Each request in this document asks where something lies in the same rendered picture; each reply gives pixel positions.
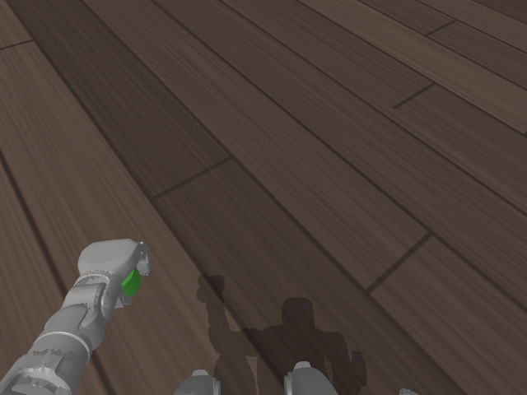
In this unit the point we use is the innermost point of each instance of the left robot arm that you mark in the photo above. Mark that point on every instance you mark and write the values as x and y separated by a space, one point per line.
54 364

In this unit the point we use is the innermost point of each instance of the left robot hand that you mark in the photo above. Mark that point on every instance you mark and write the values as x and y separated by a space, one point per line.
118 257

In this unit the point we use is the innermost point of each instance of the tin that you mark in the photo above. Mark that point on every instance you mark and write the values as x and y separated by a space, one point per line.
132 283

